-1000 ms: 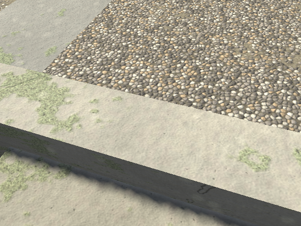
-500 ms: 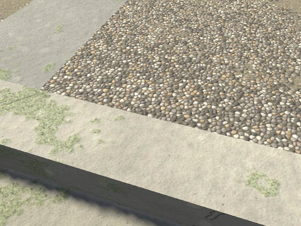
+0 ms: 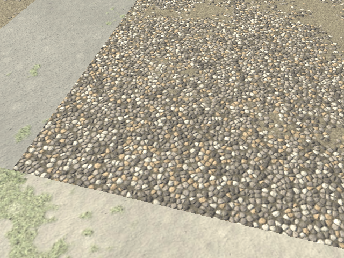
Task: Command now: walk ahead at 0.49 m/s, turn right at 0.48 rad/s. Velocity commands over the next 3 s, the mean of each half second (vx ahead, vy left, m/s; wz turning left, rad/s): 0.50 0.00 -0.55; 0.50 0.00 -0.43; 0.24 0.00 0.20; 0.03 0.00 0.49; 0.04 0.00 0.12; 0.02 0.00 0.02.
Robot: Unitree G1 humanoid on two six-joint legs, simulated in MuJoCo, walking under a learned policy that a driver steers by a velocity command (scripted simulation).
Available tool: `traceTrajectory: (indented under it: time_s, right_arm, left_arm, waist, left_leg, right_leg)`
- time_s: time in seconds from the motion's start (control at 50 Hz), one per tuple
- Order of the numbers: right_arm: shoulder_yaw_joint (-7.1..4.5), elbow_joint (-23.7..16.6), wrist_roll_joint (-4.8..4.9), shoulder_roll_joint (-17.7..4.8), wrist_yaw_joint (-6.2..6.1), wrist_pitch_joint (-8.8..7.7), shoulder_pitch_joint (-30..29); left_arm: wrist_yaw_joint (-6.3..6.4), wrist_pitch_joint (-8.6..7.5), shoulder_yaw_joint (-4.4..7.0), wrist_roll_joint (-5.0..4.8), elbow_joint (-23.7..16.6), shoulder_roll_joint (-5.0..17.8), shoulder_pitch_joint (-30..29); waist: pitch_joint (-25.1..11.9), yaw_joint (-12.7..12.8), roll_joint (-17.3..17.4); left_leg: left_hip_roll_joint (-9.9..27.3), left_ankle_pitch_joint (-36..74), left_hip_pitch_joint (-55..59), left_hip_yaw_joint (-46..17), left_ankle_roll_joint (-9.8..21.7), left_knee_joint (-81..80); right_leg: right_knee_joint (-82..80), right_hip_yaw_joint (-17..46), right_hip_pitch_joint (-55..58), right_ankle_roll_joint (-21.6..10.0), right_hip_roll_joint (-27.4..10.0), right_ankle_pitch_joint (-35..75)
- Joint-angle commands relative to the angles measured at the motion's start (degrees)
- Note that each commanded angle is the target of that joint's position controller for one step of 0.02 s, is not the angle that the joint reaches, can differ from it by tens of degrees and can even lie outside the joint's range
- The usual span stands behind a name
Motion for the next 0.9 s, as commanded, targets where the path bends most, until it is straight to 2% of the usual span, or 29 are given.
traceTrajectory:
  time_s: [0.02, 0.04, 0.08, 0.12, 0.16, 0.18, 0.2, 0.22, 0.24, 0.26, 0.28, 0.3, 0.32, 0.34, 0.36, 0.38, 0.4, 0.42, 0.44, 0.46, 0.5, 0.54, 0.56, 0.6, 0.66, 0.68, 0.76, 0.82, 0.9]
  right_arm:
    - [1.94, -6.45, 1.14, 3.16, -1.38, 1.20, -2.68]
    - [1.79, -8.24, 2.86, 2.28, -2.12, 0.49, -6.36]
    - [3.11, -10.26, 3.01, 4.23, -2.89, -0.33, -11.94]
    - [3.96, -14.14, 1.84, 3.77, -3.85, -1.52, -22.00]
    - [4.62, -19.94, 1.24, 2.41, -4.68, -1.68, -33.67]
    - [4.76, -21.98, 1.61, 2.69, -4.61, -1.19, -37.12]
    - [6.20, -24.96, 1.56, 6.18, -3.51, 0.42, -42.34]
    - [6.09, -25.72, 2.60, 8.45, -1.99, 0.37, -41.13]
    - [5.26, -23.12, 3.07, 5.78, -1.52, 0.89, -34.71]
    - [3.21, -20.42, 3.20, 0.77, -1.38, 1.16, -28.70]
    - [0.34, -16.40, 2.65, -5.98, -1.75, -0.40, -16.93]
    - [0.33, -12.57, 2.84, -5.83, -2.04, -1.06, -3.08]
    - [-0.48, -8.83, 0.91, -9.18, -2.69, -0.44, 11.02]
    - [-1.23, -5.86, 1.41, -10.55, -3.21, -1.23, 14.88]
    - [-1.43, -4.30, 3.17, -11.27, -3.58, -2.42, 7.85]
    - [-1.18, -2.32, 3.41, -7.67, -3.47, -2.80, 2.04]
    - [-0.10, -0.61, 3.03, -0.96, -3.26, -2.38, -1.09]
    - [1.49, 0.94, 2.47, 6.41, -3.58, -1.98, -3.86]
    - [2.40, 0.93, 2.15, 10.54, -4.21, -1.96, -6.17]
    - [2.45, 1.87, 2.52, 12.02, -4.86, -2.35, -8.64]
    - [1.91, 3.46, 0.95, 11.29, -5.00, -4.05, -8.87]
    - [0.92, 1.97, 0.01, 7.57, -5.28, -5.26, -10.39]
    - [1.27, 1.96, -0.34, 6.87, -5.66, -5.89, -8.95]
    - [1.64, 3.25, -0.98, 4.50, -6.01, -6.01, -1.66]
    - [1.01, 5.44, -2.83, 0.89, -5.31, -5.73, 7.56]
    - [0.80, 5.40, -2.85, 0.49, -4.89, -5.69, 8.13]
    - [0.14, 6.43, -0.61, -0.18, -3.31, -5.91, 12.81]
    - [-0.94, 6.92, 0.38, -1.70, -2.65, -5.63, 13.46]
    - [-3.15, 6.75, 0.85, -3.79, -3.53, -4.08, 14.13]
  left_arm:
    - [-0.99, -3.26, -2.41, -0.14, -1.22, -5.91, -8.01]
    - [-1.08, -3.97, -2.23, 1.39, -1.65, -4.86, -8.03]
    - [0.19, -5.24, -2.20, 3.42, 0.34, -2.24, 1.33]
    - [0.89, -4.66, -1.97, 3.74, 4.47, -1.92, 14.10]
    - [0.53, -4.92, -2.18, 4.28, 6.57, -1.81, 19.85]
    - [0.08, -4.85, -1.71, 3.44, 5.14, -0.96, 19.60]
    - [-2.21, -4.25, -1.30, 0.97, 0.33, 1.17, 8.85]
    - [-2.68, -5.38, -1.31, -1.10, -2.90, 2.91, 8.06]
    - [-2.88, -6.07, -0.61, -1.66, -4.63, 6.33, 5.39]
    - [-2.72, -6.87, 0.82, -3.22, -5.73, 10.28, 4.83]
    - [-3.23, -7.80, 2.06, -2.86, -6.55, 12.23, 4.25]
    - [-3.60, -8.29, 0.61, 0.60, -6.48, 3.99, 12.04]
    - [-3.63, -7.40, -0.33, 1.61, -5.95, -1.90, 13.69]
    - [-3.31, -5.88, 1.54, -0.28, -5.06, 0.53, 6.20]
    - [-2.78, -5.56, 1.89, -0.86, -4.50, 0.04, 4.07]
    - [-1.87, -5.73, 1.64, -0.38, -3.56, -1.39, 4.85]
    - [-1.42, -5.41, 1.36, -0.18, -4.61, -1.48, 1.74]
    - [-1.53, -4.52, 0.78, -0.34, -5.37, -2.13, -1.46]
    - [-1.16, -3.31, 0.26, -0.61, -7.10, -3.57, -4.37]
    - [-1.43, -2.72, -0.09, -0.82, -7.20, -4.28, -5.00]
    - [-2.38, -3.27, -0.39, -1.51, -8.32, -2.82, -7.44]
    - [-3.56, -4.32, 0.15, -2.22, -10.32, -0.24, -13.57]
    - [-4.21, -4.67, 1.08, -2.55, -10.30, 2.14, -15.48]
    - [-4.96, -5.48, 1.73, -2.23, -10.84, 4.62, -17.18]
    - [-3.42, -5.16, 1.64, -3.00, -13.10, 2.84, -22.51]
    - [-3.20, -4.89, 1.62, -2.87, -13.32, 2.37, -23.82]
    - [-2.74, -3.16, 1.77, -2.92, -15.21, 1.10, -30.34]
    - [-1.95, -1.87, 2.18, -2.31, -15.76, 1.19, -31.30]
    - [-0.24, -2.16, 4.02, -2.13, -14.96, 3.25, -26.57]
  waist:
    - [4.59, -7.56, -2.72]
    - [4.05, -6.92, -2.40]
    - [4.71, -3.51, -7.91]
    - [6.71, 1.19, -7.07]
    - [5.20, 3.70, -2.84]
    - [4.80, 4.30, -5.51]
    - [7.01, 0.38, -6.92]
    - [8.00, -0.58, -13.92]
    - [6.25, -3.91, -12.29]
    - [2.08, -7.58, -11.60]
    - [-4.03, -9.82, -11.82]
    - [-22.68, -9.74, 3.53]
    - [-28.54, -12.36, 14.70]
    - [-13.95, -15.34, 14.87]
    - [-2.40, -11.41, 10.89]
    - [0.90, -7.03, 3.77]
    - [0.18, -4.94, -4.94]
    - [-0.88, -2.53, -6.12]
    - [-0.89, -0.13, -4.10]
    - [1.07, 1.85, -4.43]
    - [2.15, 4.26, -6.70]
    - [3.07, 2.83, -5.01]
    - [3.93, 2.52, -1.40]
    - [2.62, 0.42, -2.42]
    - [3.08, -2.69, -0.61]
    - [3.39, -2.94, -0.87]
    - [7.83, -3.90, 0.26]
    - [9.57, -2.64, 1.22]
    - [8.98, -0.01, 3.83]
  left_leg:
    - [2.41, -11.01, -18.91, 7.78, 0.73, 4.90]
    - [3.32, -12.47, -12.61, 9.92, 0.33, -0.23]
    - [4.27, -18.69, -16.35, 11.63, -1.67, 10.74]
    - [3.95, -30.32, -33.53, 8.34, -0.69, 12.46]
    - [6.86, -27.36, -37.18, 9.60, -0.58, -8.56]
    - [7.42, -24.08, -29.70, 11.93, -1.03, -14.80]
    - [6.78, -30.79, -1.97, 16.95, -3.71, -28.29]
    - [4.06, -28.71, 13.56, 22.13, -7.27, -20.95]
    - [1.89, -19.74, 15.87, 21.04, -7.21, -22.36]
    - [-1.95, -22.02, 16.52, 22.18, -6.78, -34.20]
    - [-1.83, -17.54, 25.50, 16.53, -3.57, -40.15]
    - [8.98, -6.54, 53.65, -7.55, 6.29, -48.08]
    - [21.40, -18.45, 63.22, -36.57, 11.67, -69.04]
    - [21.72, -43.47, 46.41, -44.99, 8.17, -79.43]
    - [20.11, -54.89, 33.65, -37.07, 4.77, -80.46]
    - [20.19, -46.91, 27.65, -27.29, 4.49, -77.86]
    - [20.96, -36.73, 27.01, -19.20, 3.68, -76.16]
    - [20.94, -29.53, 25.90, -15.41, 1.97, -77.56]
    - [20.94, -19.55, 25.63, -13.17, 1.24, -81.32]
    - [19.28, -14.87, 24.71, -7.20, -0.59, -82.57]
    - [15.47, -11.49, 24.03, 6.91, -4.85, -85.18]
    - [11.03, -9.55, 23.47, 19.14, -6.95, -91.76]
    - [9.29, -5.69, 26.10, 21.89, -8.70, -93.44]
    - [12.23, 6.02, 36.66, 23.29, -8.25, -93.62]
    - [14.99, 18.13, 52.50, 25.22, -7.46, -95.05]
    - [15.21, 19.55, 54.13, 26.81, -7.08, -96.27]
    - [16.41, 30.02, 55.95, 29.87, -6.71, -98.83]
    - [17.51, 39.65, 62.39, 30.29, -5.76, -96.97]
    - [19.98, 53.13, 69.67, 29.68, -5.30, -88.11]
  right_leg:
    - [-27.16, 16.18, 3.59, -9.05, -10.27, 12.09]
    - [-29.04, 13.24, -2.86, -6.82, -8.43, 11.87]
    - [-30.37, 17.84, -1.17, -7.43, -10.06, 12.87]
    - [-28.62, 24.32, 15.34, -7.96, -14.33, 13.13]
    - [-28.72, 27.12, 23.62, -6.04, -15.90, 9.79]
    - [-31.20, 26.31, 18.17, -6.16, -14.79, 10.94]
    - [-46.19, 23.75, -5.81, -7.95, -16.39, 6.76]
    - [-48.78, 26.75, -16.15, -10.64, -19.56, 19.58]
    - [-44.31, 23.98, -8.57, -9.26, -21.23, 46.23]
    - [-36.64, 19.58, 5.58, -7.20, -20.48, 74.87]
    - [-22.16, 16.81, 13.46, -3.24, -18.78, 88.06]
    - [-1.22, 16.94, -4.98, -1.53, -12.36, 69.19]
    - [18.36, 18.47, -14.02, -1.81, -2.93, 17.93]
    - [50.18, 22.41, -21.43, -1.65, -3.49, 20.70]
    - [58.44, 19.04, -26.51, -1.48, -6.48, 25.82]
    - [60.84, 16.58, -26.20, -1.78, -7.55, 26.04]
    - [61.66, 16.33, -26.71, -2.78, -8.47, 25.72]
    - [62.53, 16.59, -26.31, -4.52, -10.12, 27.05]
    - [63.89, 17.34, -26.66, -6.29, -11.06, 25.45]
    - [62.34, 18.23, -27.71, -7.55, -11.26, 23.68]
    - [55.10, 16.13, -27.33, -8.86, -12.85, 25.42]
    - [42.35, 10.90, -20.88, -7.73, -13.30, 28.25]
    - [43.03, 10.64, -21.47, -7.26, -12.83, 31.49]
    - [37.58, 11.51, -25.47, -5.38, -12.08, 31.70]
    - [24.53, 11.68, -31.52, -3.25, -11.87, 31.33]
    - [19.43, 10.31, -29.79, -2.49, -12.50, 32.02]
    - [4.31, 3.93, -20.78, -0.94, -12.63, 26.79]
    - [-4.60, 1.85, -17.29, -0.40, -10.79, 19.65]
    - [-14.96, -0.07, -9.46, 0.46, -6.06, 12.46]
